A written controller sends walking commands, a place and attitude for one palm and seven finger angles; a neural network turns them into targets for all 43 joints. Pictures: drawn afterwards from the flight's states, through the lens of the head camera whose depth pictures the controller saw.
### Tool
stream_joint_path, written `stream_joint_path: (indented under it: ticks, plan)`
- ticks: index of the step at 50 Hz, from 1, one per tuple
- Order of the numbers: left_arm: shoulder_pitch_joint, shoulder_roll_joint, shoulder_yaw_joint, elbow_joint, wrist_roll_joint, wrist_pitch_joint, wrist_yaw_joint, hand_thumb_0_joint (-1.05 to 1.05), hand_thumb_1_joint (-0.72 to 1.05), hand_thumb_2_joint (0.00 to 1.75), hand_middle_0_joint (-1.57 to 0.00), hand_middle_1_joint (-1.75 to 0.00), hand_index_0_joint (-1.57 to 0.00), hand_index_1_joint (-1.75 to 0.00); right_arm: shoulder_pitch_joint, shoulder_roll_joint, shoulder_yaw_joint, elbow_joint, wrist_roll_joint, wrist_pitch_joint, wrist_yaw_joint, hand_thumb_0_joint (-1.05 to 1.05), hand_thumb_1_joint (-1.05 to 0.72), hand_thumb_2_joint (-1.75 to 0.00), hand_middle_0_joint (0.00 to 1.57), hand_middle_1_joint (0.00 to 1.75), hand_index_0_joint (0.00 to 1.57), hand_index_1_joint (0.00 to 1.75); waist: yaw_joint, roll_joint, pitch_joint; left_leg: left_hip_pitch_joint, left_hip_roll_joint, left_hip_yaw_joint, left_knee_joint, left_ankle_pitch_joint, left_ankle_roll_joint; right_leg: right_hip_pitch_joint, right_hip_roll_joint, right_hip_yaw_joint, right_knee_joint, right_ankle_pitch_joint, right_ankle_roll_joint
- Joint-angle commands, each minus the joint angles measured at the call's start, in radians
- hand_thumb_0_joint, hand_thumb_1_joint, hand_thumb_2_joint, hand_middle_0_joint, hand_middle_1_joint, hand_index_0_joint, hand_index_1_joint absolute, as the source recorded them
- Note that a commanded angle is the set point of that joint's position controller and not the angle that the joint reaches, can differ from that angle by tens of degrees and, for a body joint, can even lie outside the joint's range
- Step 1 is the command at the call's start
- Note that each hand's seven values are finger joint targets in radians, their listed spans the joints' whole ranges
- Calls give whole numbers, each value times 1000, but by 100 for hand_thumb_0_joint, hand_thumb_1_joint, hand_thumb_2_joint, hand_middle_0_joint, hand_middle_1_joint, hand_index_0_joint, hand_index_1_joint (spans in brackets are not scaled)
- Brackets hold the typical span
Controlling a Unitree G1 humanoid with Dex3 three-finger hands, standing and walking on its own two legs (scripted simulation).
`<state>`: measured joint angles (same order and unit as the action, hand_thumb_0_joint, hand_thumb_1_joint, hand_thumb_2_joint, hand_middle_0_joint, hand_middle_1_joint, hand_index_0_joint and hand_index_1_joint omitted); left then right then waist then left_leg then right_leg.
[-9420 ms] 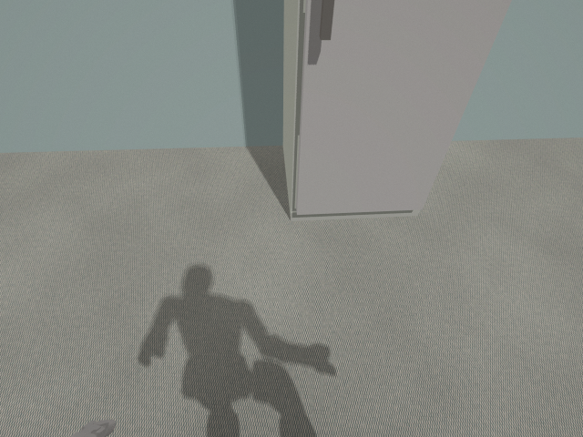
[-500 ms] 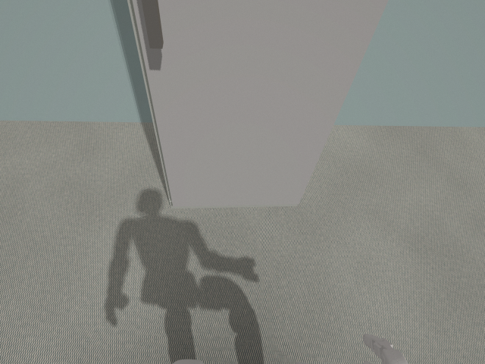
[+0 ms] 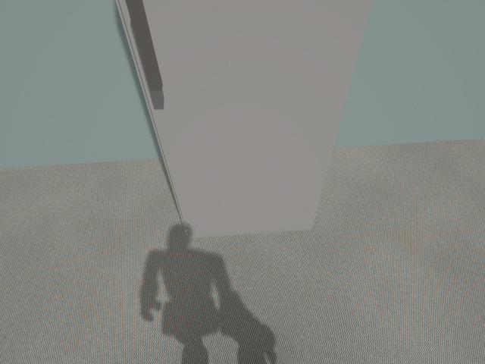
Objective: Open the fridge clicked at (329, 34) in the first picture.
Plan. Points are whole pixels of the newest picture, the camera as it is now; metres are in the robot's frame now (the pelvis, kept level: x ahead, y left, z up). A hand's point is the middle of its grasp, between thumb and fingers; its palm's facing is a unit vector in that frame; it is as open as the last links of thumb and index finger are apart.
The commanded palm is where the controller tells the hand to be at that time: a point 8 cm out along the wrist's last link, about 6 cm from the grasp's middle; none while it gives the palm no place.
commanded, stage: take the last steps up to it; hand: left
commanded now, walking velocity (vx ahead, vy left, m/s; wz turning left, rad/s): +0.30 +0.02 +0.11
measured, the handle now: (146, 38) +0.76 +0.23 +0.21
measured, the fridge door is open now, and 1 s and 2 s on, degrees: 0 0 0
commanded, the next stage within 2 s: come to a stop and stand still in 0.62 s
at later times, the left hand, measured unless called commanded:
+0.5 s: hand out of the picture -0.04 +0.10 -0.15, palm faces +0.24 -0.96 -0.17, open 7.4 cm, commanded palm none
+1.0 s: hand (156, 274) +0.36 +0.21 -0.17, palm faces +0.09 -0.96 -0.27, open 7.3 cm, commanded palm none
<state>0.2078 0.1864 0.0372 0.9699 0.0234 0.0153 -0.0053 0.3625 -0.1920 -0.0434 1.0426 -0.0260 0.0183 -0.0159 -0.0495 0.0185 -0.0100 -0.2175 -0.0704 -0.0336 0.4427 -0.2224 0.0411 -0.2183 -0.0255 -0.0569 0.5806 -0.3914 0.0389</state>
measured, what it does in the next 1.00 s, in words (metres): walks ahead: right foot, then left foot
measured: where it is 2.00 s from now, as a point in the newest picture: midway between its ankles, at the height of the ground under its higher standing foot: outside the picture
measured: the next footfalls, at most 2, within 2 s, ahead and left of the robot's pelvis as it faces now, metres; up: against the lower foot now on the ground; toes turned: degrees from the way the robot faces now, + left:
right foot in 0.02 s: +0.01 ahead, -0.10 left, +0.00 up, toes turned -3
left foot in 0.56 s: +0.29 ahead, +0.11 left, +0.00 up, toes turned +11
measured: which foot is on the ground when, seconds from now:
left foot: down 0.00-0.02, up 0.04-0.54, down 0.56-1.00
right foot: up 0.00-0.00, down 0.02-0.56, up 0.58-0.96, down 0.98-1.00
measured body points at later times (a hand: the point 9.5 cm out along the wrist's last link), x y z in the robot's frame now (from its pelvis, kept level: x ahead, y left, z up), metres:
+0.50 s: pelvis +0.15 +0.00 -0.01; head +0.18 -0.02 +0.44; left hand -0.05 +0.15 -0.13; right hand +0.26 -0.21 -0.17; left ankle +0.25 +0.12 -0.71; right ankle -0.02 -0.10 -0.74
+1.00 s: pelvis +0.29 +0.01 -0.01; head +0.30 +0.00 +0.44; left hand +0.35 +0.26 -0.15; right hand +0.32 -0.22 -0.17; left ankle +0.25 +0.10 -0.74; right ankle +0.36 -0.10 -0.74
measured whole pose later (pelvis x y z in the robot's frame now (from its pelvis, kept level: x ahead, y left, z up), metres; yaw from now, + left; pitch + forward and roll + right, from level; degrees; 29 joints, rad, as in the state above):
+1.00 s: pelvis +0.29 +0.01 -0.01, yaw +3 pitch -3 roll +2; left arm 0.18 0.21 0.05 0.98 0.03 0.00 0.03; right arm 0.25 -0.15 -0.04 1.06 -0.02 0.01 -0.03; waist -0.01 -0.02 0.07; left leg -0.15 -0.01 0.14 0.56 -0.36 0.03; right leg -0.34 -0.07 -0.06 0.61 -0.20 0.00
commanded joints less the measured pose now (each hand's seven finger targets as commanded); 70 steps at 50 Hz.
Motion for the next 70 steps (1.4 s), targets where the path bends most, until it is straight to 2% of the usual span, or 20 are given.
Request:
stream_joint_path:
  ticks: [1,2,4,9,21,25,27,28,29,32,36,46,49,51,56,63,66,67,69,70]
  plan:
    - [272,214,48,29,10,-46,26,0,90,90,-20,-30,-20,-30,-84,-43,-10,-99,10,-40,2,0,-90,-90,20,30,20,30,154,-319,88,-539,11,-1,362,-350,-22,337,-404,528,-460,-287,-152]
    - [256,207,44,22,-1,-44,32,0,90,90,-20,-30,-20,-30,-123,-108,-31,-109,-5,-35,12,0,-90,-90,20,30,20,30,139,-181,156,-541,68,-34,480,-298,-20,182,-443,544,-518,-402,-194]
    - [176,135,34,21,-7,-62,36,0,90,90,-20,-30,-20,-30,-76,-91,-40,-62,-9,-23,25,0,-90,-90,20,30,20,30,79,-183,219,-498,102,-29,584,-137,-25,63,-360,452,-542,-347,-148]
    - [259,24,-2,77,-13,-95,33,0,90,90,-20,-30,-20,-30,-15,-23,-33,-8,-2,-18,33,0,-90,-90,20,30,20,30,50,-121,198,-477,120,28,662,71,-62,136,-212,97,-450,288,-87]
    - [466,21,-10,201,3,-104,56,0,90,90,-20,-30,-20,-30,-321,15,3,-94,8,-41,45,0,-90,-90,20,30,20,30,112,-167,202,-468,113,150,343,42,-31,304,-242,51,-327,898,-156]
    - [426,63,-1,204,1,-102,60,0,90,90,-20,-30,-20,-30,-171,-4,0,-50,8,-62,25,0,-90,-90,20,30,20,30,22,-176,82,-121,11,208,158,29,32,270,-224,-4,-71,1218,-134]
    - [417,50,-2,192,-18,-104,52,0,90,90,-20,-30,-20,-30,104,-106,-24,22,-7,-70,6,0,-90,-90,20,30,20,30,-92,-80,-124,346,149,70,99,321,93,14,-140,-61,339,836,-83]
    - [457,-20,-15,173,-37,-104,43,0,90,90,-20,-30,-20,-30,177,-190,-44,40,-8,-76,-5,0,-90,-90,20,30,20,30,-72,126,-252,584,451,-312,90,642,235,-268,7,-69,677,-62,-55]
    - [400,-10,-15,137,-29,-92,45,0,90,90,-20,-30,-20,-30,158,-211,-46,28,21,-65,-9,0,-90,-90,20,30,20,30,-52,53,-243,457,506,-366,-24,578,275,-291,-6,27,810,-206,-79]
    - [282,-27,2,125,-7,-72,35,0,90,90,-20,-30,-20,-30,-57,-66,-10,-18,17,-88,-14,0,-90,-90,20,30,20,30,23,-6,71,63,410,-170,-167,362,197,-325,-104,61,767,-6,-60]
    - [341,-62,8,128,2,-32,28,0,90,90,-20,-30,-20,-30,-96,-26,6,-23,16,-103,-9,0,-90,-90,20,30,20,30,101,47,70,-106,323,-7,-215,390,158,-200,-108,29,596,45,-34]
    - [126,49,16,22,0,1,42,0,90,90,-20,-30,-20,-30,-96,-87,-22,-31,9,-35,-26,0,-90,-90,20,30,20,30,74,114,100,31,311,13,-6,733,78,-83,-48,-6,43,191,-21]
    - [127,138,34,2,6,-13,42,0,90,90,-20,-30,-20,-30,-64,-73,-35,-41,12,-12,-20,0,-90,-90,20,30,20,30,78,-52,52,-47,190,63,199,363,-6,38,-160,130,-52,776,-71]
    - [157,204,44,3,0,-18,44,0,90,90,-20,-30,-20,-30,-45,-31,-36,-54,24,8,-19,0,-90,-90,20,30,20,30,94,-198,-56,-142,41,98,546,-408,-58,114,-427,298,-123,1241,-275]
    - [-6,174,47,-64,0,-8,64,0,90,90,-20,-30,-20,-30,-66,-48,-42,-51,14,44,-5,0,-90,-90,20,30,20,30,58,-113,-99,-212,74,-22,804,-281,-78,38,-331,210,-177,768,-241]
    - [-2,190,62,-64,19,8,50,0,90,90,-20,-30,-20,-30,-58,-33,-31,-61,15,26,14,0,-90,-90,20,30,20,30,86,-254,-45,-84,75,73,375,-285,-73,-57,-264,241,-319,75,-189]
    - [-37,176,58,-52,9,18,45,0,90,90,-20,-30,-20,-30,99,-9,-18,-5,16,9,11,0,-90,-90,20,30,20,30,17,-232,-50,135,43,133,56,-160,-55,-172,-188,183,-308,-135,-106]
    - [-42,145,49,-50,-1,22,42,0,90,90,-20,-30,-20,-30,137,-27,-16,8,13,3,8,0,-90,-90,20,30,20,30,0,-145,-33,183,70,83,-49,-148,-49,-237,-143,143,-227,-188,-65]
    - [-29,36,27,-61,-18,26,34,0,90,90,-20,-30,-20,-30,25,-131,-30,-43,-6,-12,-9,0,-90,-90,20,30,20,30,22,298,130,-89,388,-343,-366,-513,52,-319,18,9,146,-64,2]
    - [-42,48,32,-59,-15,26,29,0,90,90,-20,-30,-20,-30,-62,-150,-25,-82,-10,-14,-16,0,-90,-90,20,30,20,30,41,245,199,-240,423,-361,-414,-525,88,-271,-10,81,226,-17,-11]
